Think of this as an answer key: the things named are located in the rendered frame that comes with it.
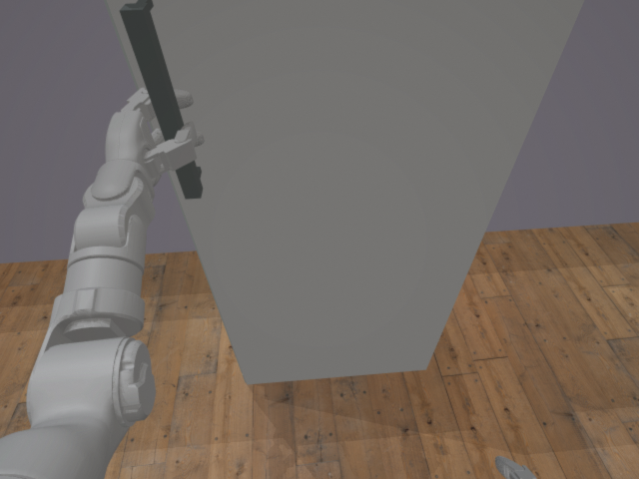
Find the right robot hand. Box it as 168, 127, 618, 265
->
495, 456, 536, 479

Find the left robot hand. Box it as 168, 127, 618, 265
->
105, 88, 205, 187

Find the left robot upper arm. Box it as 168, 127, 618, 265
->
0, 336, 156, 479

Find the handle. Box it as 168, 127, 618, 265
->
120, 0, 203, 199

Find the fridge door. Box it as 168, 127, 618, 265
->
107, 0, 584, 385

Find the left robot forearm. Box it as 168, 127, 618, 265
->
26, 160, 155, 425

